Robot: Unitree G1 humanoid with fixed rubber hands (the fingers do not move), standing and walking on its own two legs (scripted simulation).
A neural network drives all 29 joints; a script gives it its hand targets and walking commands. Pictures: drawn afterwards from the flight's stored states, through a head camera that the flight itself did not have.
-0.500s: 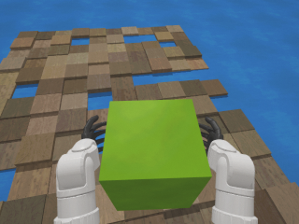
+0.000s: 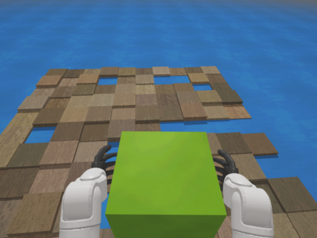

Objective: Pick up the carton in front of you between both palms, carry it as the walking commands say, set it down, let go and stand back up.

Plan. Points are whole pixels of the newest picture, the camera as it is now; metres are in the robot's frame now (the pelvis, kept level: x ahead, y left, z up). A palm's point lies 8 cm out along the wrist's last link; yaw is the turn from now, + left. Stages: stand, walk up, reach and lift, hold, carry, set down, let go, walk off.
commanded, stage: carry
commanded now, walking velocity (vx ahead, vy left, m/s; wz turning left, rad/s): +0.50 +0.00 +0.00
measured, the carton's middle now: (163, 194) +0.26 +0.00 +0.02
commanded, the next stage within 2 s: none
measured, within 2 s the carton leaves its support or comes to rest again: neither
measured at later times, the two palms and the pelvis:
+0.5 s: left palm (125, 61) +0.65 +0.15 +0.20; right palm (210, 66) +0.65 -0.15 +0.19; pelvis +0.28 +0.00 +0.00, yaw +0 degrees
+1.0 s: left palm (133, 54) +0.97 +0.16 +0.09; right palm (192, 57) +0.96 -0.14 +0.09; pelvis +0.60 +0.02 +0.03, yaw -1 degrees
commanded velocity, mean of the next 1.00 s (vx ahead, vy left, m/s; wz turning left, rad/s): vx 0.50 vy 0.00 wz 0.00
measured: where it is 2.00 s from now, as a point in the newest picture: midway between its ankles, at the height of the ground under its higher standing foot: (164, 138)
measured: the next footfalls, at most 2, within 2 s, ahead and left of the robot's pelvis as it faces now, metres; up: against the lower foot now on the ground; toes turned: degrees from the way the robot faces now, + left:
left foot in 0.04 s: +0.21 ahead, +0.12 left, +0.01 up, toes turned +11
right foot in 0.48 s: +0.42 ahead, -0.11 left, +0.02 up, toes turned -9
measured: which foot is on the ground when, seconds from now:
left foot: up 0.00-0.02, down 0.04-0.48, up 0.50-0.82, down 0.84-1.00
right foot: down 0.00-0.06, up 0.08-0.46, down 0.48-0.88, up 0.90-1.00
